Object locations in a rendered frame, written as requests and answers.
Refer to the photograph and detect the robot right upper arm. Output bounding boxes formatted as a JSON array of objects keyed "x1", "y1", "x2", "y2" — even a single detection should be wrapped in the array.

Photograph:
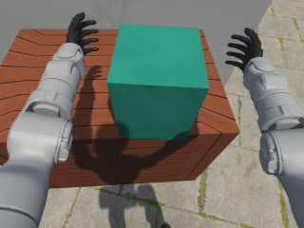
[{"x1": 258, "y1": 128, "x2": 304, "y2": 228}]

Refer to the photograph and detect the robot left upper arm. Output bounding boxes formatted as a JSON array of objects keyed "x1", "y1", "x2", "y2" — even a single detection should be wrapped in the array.
[{"x1": 0, "y1": 111, "x2": 73, "y2": 228}]

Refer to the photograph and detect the robot right hand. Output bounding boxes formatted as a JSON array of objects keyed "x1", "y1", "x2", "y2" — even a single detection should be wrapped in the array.
[{"x1": 225, "y1": 28, "x2": 263, "y2": 73}]

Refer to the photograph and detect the robot left hand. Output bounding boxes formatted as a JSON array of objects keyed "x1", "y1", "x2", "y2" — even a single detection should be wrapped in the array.
[{"x1": 66, "y1": 12, "x2": 99, "y2": 55}]

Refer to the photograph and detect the robot right forearm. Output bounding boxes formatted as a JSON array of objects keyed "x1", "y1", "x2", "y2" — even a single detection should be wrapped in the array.
[{"x1": 242, "y1": 57, "x2": 304, "y2": 135}]

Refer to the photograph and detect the carton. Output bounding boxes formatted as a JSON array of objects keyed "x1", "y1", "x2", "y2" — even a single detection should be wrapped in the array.
[{"x1": 106, "y1": 23, "x2": 210, "y2": 141}]

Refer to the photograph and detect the robot left forearm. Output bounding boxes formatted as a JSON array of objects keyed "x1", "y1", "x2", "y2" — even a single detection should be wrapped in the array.
[{"x1": 7, "y1": 43, "x2": 86, "y2": 155}]

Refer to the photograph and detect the pedestal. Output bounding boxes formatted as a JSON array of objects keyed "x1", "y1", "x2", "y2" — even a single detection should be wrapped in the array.
[{"x1": 0, "y1": 28, "x2": 240, "y2": 189}]

